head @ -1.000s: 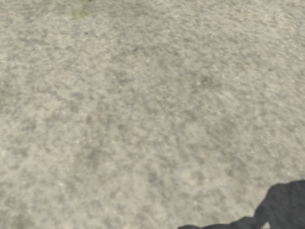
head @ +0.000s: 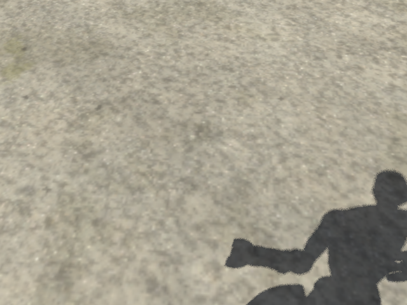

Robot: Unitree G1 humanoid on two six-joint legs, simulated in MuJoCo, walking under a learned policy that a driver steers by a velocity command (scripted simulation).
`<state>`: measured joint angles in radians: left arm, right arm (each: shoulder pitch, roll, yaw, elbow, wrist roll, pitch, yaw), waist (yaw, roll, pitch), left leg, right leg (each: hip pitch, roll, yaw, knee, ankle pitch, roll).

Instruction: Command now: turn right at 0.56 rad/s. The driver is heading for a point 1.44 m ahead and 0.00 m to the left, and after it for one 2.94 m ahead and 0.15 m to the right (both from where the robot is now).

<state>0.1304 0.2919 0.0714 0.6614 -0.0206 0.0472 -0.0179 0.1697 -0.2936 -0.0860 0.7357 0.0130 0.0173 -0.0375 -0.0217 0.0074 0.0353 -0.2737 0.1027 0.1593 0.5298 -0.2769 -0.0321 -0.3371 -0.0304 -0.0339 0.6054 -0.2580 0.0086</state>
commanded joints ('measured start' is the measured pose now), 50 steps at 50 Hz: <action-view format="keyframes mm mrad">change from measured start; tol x32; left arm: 1 146 269 84 -54 16 -5 25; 50 75 56 -7 -53 39 -57 32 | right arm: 1 34 -58 -13 -57 -45 -13 13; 50 -9 -57 28 6 -24 -35 22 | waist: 1 23 -256 -131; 24 1 -151 -153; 27 49 250 -128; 50 7 -70 -28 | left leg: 1 -292 5 30 388 -256 -16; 8 -357 -83 -228 634 -84 -36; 22 -108 -132 -239 80 -68 -18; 27 120 268 -623 -214 472 313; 50 69 -62 -206 -47 139 -5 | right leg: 1 372 -247 387 -210 569 -171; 24 116 -79 498 -138 289 -172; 27 -123 124 207 195 -346 0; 30 -195 96 208 473 -309 66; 41 332 -99 201 -180 428 -26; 50 85 -32 178 -192 90 -45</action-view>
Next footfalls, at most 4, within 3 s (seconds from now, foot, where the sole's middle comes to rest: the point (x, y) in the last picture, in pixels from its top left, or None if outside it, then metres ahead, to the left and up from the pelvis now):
0.50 left None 0.08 0.10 -0.77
0.80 right None -0.02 -0.15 -0.77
2.40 right None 0.38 -0.26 -0.77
2.94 left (226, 234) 0.70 -0.05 -0.77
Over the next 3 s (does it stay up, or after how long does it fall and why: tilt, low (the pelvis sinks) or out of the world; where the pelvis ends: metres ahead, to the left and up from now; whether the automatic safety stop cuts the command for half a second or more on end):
stays up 0.56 -0.12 -0.02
